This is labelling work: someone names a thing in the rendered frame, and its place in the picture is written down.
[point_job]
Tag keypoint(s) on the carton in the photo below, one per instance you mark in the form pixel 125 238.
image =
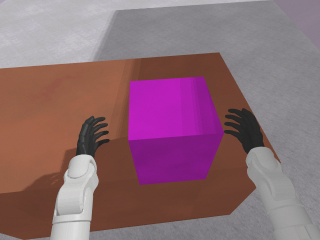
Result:
pixel 173 129

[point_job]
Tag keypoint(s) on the right robot forearm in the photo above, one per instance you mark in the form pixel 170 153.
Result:
pixel 283 205

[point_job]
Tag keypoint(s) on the left robot forearm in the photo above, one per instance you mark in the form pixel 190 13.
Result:
pixel 74 202

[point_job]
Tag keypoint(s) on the right robot hand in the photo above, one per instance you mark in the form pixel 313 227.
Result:
pixel 249 130

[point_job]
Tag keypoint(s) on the pedestal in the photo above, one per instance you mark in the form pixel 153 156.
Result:
pixel 42 110

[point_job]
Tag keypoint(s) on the left robot hand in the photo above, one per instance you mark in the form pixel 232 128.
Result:
pixel 86 144

